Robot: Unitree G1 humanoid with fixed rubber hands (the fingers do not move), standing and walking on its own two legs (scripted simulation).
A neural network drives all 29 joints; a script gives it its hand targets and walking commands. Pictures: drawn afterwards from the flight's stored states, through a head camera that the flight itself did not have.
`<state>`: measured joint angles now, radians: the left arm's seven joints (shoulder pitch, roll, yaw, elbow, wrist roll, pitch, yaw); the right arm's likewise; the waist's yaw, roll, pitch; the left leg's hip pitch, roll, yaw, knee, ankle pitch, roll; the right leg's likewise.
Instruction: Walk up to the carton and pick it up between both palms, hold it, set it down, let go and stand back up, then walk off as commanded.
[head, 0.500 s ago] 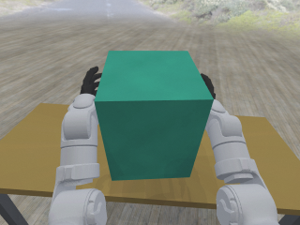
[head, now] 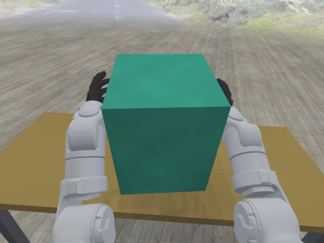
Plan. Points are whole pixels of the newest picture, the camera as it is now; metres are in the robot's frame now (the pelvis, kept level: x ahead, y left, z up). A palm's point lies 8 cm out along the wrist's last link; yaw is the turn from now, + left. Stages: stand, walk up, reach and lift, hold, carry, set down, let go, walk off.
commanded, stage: hold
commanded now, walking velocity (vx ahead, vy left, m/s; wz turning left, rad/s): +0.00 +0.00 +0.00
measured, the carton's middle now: (162, 123) +0.34 +0.02 +0.21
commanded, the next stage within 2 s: set down in 0.78 s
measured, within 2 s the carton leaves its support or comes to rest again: neither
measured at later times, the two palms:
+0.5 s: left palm (95, 105) +0.34 +0.17 +0.26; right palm (222, 110) +0.37 -0.12 +0.24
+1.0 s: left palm (96, 101) +0.35 +0.17 +0.26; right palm (222, 108) +0.37 -0.12 +0.24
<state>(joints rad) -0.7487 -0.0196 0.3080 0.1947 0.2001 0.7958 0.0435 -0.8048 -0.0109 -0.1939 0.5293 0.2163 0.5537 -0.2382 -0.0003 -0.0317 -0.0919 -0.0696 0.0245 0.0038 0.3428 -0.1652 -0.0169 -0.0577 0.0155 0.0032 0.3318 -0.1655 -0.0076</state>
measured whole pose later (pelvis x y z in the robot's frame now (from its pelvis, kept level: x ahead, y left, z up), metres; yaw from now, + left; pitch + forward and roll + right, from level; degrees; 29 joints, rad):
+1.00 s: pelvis +0.00 +0.00 +0.00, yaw +0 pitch -7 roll +0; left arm -0.78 -0.02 0.32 0.20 0.24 0.73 0.01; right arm -0.82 -0.01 -0.19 0.55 0.16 0.46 -0.21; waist 0.00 -0.03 -0.05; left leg -0.05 0.02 0.00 0.34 -0.16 -0.02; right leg -0.04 0.02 0.00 0.33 -0.16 -0.01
